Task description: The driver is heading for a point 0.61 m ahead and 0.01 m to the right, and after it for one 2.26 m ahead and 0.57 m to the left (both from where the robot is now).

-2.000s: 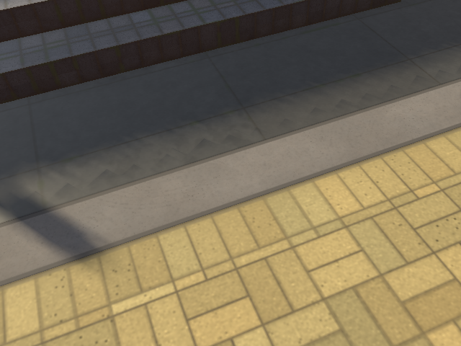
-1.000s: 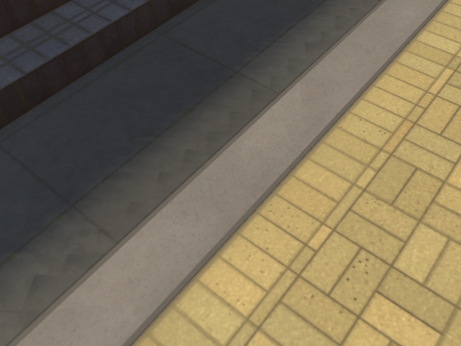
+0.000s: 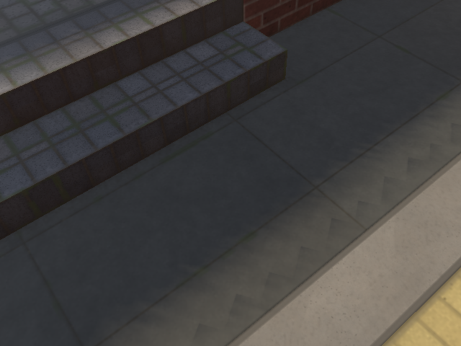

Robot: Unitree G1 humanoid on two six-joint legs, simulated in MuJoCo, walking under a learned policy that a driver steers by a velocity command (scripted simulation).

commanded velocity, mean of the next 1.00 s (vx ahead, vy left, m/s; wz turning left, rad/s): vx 0.29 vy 0.00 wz -0.01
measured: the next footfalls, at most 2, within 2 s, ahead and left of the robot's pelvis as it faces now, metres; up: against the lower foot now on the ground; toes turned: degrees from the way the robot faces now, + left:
left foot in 0.36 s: +0.24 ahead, +0.11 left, +0.00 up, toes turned +9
right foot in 0.80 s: +0.24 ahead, -0.09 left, +0.00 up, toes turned +0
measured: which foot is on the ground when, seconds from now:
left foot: up 0.00-0.34, down 0.36-0.80, up 0.82-1.00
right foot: down 0.00-0.36, up 0.38-0.78, down 0.80-1.00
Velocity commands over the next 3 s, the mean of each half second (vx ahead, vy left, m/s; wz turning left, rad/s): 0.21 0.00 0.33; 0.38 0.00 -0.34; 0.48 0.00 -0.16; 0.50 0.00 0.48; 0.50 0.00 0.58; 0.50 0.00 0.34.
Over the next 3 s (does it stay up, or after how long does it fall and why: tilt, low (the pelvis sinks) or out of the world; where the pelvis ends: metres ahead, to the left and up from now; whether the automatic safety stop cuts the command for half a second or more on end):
stays up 1.19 0.11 0.01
